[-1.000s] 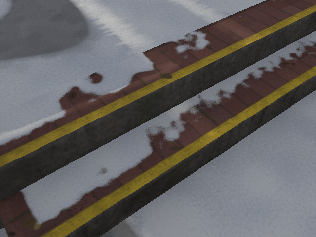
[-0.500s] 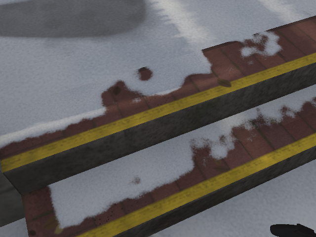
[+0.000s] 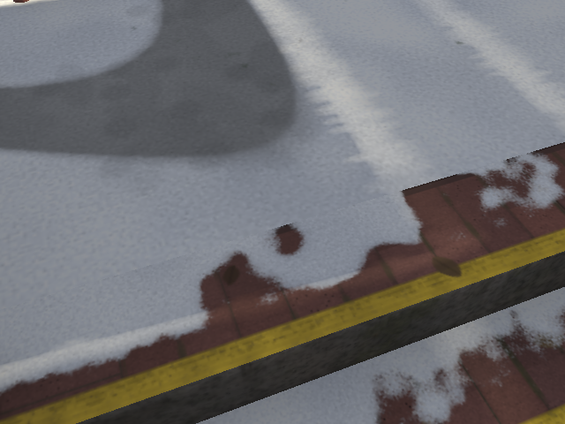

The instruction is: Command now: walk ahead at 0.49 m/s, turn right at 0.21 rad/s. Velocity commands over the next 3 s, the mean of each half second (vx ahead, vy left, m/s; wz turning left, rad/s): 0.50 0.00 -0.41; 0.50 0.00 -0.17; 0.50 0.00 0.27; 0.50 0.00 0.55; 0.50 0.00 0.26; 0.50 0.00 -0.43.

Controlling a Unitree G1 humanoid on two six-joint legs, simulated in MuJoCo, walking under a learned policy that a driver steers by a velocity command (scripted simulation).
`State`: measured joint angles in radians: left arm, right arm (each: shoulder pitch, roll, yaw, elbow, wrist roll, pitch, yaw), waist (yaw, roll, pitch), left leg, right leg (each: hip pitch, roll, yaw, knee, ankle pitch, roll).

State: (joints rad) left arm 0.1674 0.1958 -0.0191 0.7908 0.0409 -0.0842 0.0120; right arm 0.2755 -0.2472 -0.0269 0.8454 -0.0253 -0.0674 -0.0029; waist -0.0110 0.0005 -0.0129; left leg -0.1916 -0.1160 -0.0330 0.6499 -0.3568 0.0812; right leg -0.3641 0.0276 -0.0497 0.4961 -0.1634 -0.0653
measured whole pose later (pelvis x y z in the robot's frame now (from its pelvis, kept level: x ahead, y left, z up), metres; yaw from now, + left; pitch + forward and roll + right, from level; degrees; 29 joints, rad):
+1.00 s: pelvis +0.43 -0.03 +0.17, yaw -19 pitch +5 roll -1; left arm 0.02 0.16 -0.07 0.70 0.02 0.00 -0.06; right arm 0.67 -0.05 0.07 1.17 -0.17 -0.09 0.07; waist -0.11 0.01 -0.10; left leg 0.05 0.04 0.09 0.30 -0.44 0.00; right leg -1.48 -0.05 -0.04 1.86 -0.24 -0.26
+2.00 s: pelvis +1.00 -0.13 +0.34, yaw +8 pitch +4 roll +2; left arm 0.34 0.19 0.02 1.00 0.09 -0.11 -0.05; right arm 0.24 -0.20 -0.09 1.02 -0.03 -0.11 0.01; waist -0.04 0.00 -0.08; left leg -0.38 -0.11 0.00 0.59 -0.27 0.07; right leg -0.24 -0.12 -0.03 1.24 -0.43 0.02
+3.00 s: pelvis +1.52 -0.04 +0.36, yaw -1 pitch +3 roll +1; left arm 0.24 0.30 0.10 0.72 -0.02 -0.04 0.00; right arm 0.25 -0.24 -0.08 0.78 -0.01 -0.10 -0.01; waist -0.03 -0.05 -0.03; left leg -0.21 -0.02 0.05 0.36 -0.21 0.02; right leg -0.65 -0.06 0.06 1.13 -0.30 -0.01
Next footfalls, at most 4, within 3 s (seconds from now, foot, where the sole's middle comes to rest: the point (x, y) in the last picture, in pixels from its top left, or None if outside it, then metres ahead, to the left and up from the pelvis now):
0.48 left None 0.33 0.11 -0.59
1.12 right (427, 256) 0.73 -0.27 -0.42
1.88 left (313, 156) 1.05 -0.05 -0.42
2.32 right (350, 74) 1.40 -0.17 -0.42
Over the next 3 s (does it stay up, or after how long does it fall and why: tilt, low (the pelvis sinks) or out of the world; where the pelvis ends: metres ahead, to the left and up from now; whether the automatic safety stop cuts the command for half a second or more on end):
stays up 1.52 -0.04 0.36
